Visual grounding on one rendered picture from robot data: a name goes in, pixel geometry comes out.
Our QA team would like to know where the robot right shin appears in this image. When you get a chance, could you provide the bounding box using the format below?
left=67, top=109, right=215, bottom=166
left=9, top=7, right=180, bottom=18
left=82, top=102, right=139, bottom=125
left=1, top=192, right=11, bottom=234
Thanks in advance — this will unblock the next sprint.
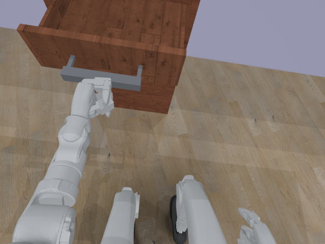
left=176, top=175, right=202, bottom=232

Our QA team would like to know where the robot left thigh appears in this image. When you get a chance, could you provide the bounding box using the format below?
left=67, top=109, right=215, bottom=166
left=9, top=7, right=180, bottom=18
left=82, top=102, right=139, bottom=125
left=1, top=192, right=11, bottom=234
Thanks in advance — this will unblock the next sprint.
left=101, top=190, right=140, bottom=244

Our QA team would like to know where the drawer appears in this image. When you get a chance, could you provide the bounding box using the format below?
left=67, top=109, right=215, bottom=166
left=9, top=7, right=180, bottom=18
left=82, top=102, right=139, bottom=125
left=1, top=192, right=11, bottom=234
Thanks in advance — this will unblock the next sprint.
left=16, top=0, right=186, bottom=86

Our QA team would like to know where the handle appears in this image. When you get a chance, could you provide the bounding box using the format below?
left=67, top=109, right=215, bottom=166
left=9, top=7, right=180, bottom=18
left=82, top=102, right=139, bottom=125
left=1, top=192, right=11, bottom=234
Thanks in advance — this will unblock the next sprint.
left=60, top=55, right=143, bottom=92

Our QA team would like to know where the left robot hand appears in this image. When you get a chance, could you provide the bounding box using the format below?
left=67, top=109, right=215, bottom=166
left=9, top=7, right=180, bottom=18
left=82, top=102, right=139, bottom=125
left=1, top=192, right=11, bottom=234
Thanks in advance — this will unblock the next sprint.
left=71, top=77, right=114, bottom=121

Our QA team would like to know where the robot left upper arm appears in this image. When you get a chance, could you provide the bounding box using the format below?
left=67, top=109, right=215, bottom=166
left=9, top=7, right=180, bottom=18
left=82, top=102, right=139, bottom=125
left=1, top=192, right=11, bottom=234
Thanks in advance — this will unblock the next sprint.
left=8, top=204, right=76, bottom=244

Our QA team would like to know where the robot left forearm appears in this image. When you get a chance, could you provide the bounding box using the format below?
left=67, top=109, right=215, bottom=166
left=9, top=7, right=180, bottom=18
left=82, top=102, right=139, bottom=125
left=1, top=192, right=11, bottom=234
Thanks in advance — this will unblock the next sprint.
left=12, top=115, right=91, bottom=242

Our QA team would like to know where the right robot hand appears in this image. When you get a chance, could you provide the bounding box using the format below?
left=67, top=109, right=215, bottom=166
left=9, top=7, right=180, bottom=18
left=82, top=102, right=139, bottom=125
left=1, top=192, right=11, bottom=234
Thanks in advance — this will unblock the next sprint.
left=237, top=207, right=276, bottom=244

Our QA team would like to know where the cabinet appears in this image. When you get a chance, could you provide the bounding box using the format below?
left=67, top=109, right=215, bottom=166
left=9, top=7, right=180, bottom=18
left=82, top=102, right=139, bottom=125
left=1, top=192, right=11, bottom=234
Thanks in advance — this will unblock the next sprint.
left=43, top=0, right=200, bottom=114

